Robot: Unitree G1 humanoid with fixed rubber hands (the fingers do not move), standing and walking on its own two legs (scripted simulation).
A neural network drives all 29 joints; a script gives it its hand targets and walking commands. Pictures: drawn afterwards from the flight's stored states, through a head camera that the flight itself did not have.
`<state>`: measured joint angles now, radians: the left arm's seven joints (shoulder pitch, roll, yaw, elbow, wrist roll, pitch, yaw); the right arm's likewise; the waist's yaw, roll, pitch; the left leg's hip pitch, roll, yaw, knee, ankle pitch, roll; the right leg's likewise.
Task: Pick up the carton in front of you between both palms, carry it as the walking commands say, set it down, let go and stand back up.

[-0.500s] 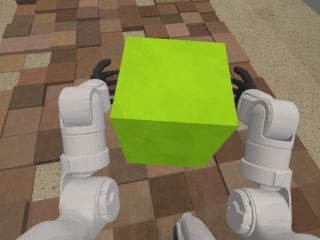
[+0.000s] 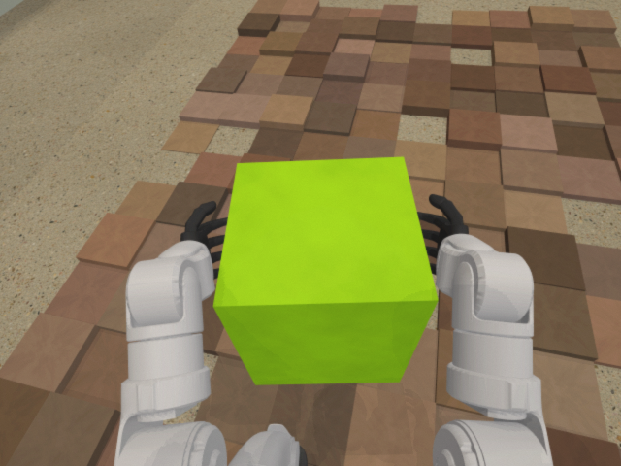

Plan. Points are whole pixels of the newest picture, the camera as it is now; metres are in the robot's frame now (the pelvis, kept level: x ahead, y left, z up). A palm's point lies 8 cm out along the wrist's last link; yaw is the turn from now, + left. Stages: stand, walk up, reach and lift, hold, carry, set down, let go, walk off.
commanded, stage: carry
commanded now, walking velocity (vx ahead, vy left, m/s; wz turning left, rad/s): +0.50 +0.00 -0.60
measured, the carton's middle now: (323, 280) +0.36 +0.03 +0.01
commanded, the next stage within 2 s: none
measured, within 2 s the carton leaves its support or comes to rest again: neither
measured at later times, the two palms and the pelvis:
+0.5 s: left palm (354, 68) +0.70 +0.00 +0.11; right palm (549, 100) +0.62 -0.29 +0.11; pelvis +0.33 -0.05 -0.02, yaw -14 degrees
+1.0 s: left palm out of the picture +1.01 -0.22 +0.13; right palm (620, 18) +0.84 -0.46 +0.12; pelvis +0.60 -0.15 -0.01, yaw -31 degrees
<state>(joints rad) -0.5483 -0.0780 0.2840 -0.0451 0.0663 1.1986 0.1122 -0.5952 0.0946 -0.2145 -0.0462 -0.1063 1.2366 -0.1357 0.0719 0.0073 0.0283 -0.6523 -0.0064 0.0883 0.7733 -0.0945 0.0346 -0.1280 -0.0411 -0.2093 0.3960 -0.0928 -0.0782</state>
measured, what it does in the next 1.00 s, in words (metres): walks ahead, turning right: left foot, then right foot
